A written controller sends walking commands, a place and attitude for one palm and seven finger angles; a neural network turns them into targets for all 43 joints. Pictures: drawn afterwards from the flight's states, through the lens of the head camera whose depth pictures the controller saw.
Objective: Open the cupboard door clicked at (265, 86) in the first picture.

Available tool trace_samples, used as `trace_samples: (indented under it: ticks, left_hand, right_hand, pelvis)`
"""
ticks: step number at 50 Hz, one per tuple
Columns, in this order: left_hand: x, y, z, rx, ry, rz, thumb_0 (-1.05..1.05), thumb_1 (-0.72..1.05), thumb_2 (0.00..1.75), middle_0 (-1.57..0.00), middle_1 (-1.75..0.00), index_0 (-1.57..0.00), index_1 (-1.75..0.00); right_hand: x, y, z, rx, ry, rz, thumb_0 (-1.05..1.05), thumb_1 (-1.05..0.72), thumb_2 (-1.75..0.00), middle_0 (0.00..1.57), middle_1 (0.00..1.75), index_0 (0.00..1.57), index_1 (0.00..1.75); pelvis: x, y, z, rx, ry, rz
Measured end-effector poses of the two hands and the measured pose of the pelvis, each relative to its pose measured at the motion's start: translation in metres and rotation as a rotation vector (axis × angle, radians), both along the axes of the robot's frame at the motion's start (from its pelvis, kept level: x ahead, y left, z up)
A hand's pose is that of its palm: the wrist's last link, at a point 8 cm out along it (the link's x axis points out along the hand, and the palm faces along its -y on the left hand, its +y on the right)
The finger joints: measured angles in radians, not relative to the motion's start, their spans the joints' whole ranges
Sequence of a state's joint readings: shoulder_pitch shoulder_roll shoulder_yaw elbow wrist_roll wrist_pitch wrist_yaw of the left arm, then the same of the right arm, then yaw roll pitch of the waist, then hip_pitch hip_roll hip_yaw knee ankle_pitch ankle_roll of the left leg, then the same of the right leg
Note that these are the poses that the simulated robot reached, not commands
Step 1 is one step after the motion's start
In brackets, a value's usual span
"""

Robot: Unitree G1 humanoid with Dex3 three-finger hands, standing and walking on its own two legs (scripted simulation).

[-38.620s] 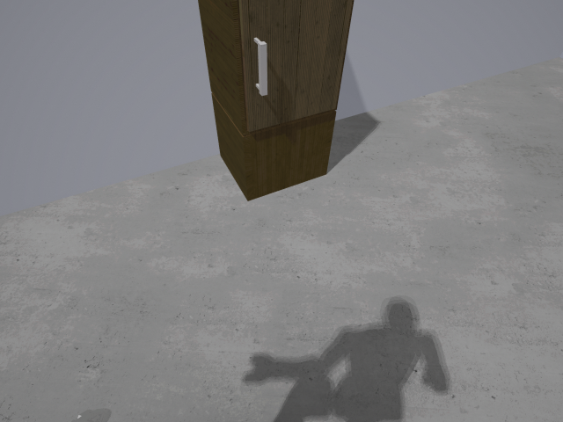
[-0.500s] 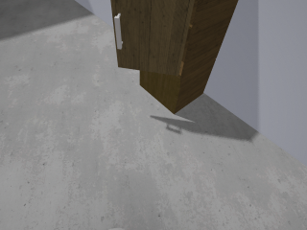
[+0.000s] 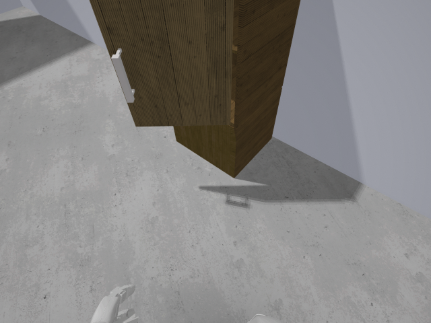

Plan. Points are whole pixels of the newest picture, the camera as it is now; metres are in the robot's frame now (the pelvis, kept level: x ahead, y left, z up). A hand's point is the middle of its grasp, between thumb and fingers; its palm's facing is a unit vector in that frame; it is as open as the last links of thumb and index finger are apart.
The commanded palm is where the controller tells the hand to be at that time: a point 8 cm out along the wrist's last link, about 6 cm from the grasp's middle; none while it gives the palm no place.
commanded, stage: take the last steps up to it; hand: left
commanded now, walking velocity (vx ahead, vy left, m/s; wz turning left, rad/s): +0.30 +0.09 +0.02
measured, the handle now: (125, 76) +0.89 +0.33 -0.06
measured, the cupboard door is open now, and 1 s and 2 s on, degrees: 40 40 40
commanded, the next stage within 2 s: come to a stop and stand still in 0.68 s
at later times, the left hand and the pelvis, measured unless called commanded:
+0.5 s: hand out of the picture +0.09 +0.22 -0.17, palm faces +0.15 -0.98 -0.14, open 7.3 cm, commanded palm none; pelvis +0.18 +0.06 +0.00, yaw +1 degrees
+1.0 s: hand (128, 204) +0.43 +0.25 -0.15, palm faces -0.05 -0.97 -0.22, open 7.3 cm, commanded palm none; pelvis +0.31 +0.07 +0.01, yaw -1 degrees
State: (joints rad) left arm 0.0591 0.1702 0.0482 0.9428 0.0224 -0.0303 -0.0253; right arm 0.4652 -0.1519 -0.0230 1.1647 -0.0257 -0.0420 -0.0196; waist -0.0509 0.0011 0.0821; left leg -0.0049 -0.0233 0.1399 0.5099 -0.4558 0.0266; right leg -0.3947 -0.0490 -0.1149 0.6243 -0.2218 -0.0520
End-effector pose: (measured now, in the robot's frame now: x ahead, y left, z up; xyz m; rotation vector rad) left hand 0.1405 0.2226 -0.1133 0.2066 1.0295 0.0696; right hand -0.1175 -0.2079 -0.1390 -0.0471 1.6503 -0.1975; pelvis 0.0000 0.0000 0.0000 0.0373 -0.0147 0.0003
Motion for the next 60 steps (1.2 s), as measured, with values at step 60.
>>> trace_samples:
  ticks: [60]
  left_hand:
    - [0.256,0.077,-0.024,-0.046,0.181,0.085,0.01,0.90,0.90,-0.20,-0.30,-0.21,-0.30]
  right_hand:
    - [0.407,0.068,0.013,-0.097,-0.200,0.045,0.01,-0.91,-0.90,0.20,0.30,0.20,0.30]
  pelvis:
    - [0.307,0.083,0.010,-0.024,0.006,-0.012]
